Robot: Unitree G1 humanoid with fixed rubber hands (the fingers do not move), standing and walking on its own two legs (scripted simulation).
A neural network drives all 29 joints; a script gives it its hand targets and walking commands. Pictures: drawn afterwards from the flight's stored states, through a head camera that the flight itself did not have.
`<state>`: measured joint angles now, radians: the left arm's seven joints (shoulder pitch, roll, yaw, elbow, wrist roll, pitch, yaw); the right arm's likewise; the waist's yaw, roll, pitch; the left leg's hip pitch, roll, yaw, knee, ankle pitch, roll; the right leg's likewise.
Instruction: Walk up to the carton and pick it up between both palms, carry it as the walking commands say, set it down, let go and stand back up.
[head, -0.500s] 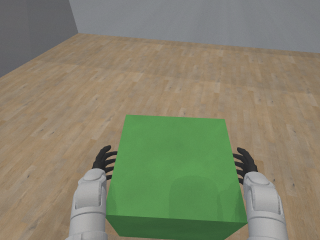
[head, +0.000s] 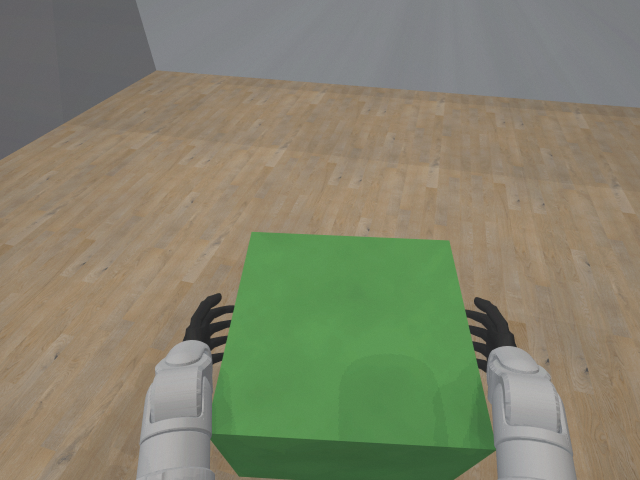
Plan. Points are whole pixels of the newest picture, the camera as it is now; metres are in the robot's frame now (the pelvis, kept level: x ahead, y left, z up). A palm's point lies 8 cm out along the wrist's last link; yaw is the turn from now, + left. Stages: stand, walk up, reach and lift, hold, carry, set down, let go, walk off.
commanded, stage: hold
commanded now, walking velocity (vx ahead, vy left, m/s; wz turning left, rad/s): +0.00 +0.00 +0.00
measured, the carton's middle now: (344, 357) +0.32 +0.01 -0.04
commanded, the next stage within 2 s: carry in 0.62 s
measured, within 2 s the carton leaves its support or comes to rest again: neither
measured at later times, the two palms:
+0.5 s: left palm (201, 352) +0.27 +0.19 +0.04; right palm (503, 360) +0.28 -0.19 +0.04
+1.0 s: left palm (166, 416) +0.19 +0.21 +0.04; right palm (503, 403) +0.22 -0.17 +0.04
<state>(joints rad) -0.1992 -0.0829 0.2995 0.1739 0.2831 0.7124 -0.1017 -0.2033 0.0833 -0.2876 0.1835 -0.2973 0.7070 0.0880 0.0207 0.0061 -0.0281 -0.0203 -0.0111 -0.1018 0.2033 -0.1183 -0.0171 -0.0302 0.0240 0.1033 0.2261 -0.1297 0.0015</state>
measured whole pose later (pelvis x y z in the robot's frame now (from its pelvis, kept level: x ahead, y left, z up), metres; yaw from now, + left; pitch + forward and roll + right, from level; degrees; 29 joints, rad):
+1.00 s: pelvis -0.06 +0.00 -0.04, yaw +3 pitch +3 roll +0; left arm -0.09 -0.04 0.22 -0.30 0.09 1.07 -0.01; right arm -0.13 0.03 -0.20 -0.24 -0.11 1.05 0.03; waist 0.01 0.01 -0.08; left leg -0.48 -0.01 -0.04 0.70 -0.26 -0.01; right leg -0.49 0.01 -0.02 0.82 -0.45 0.00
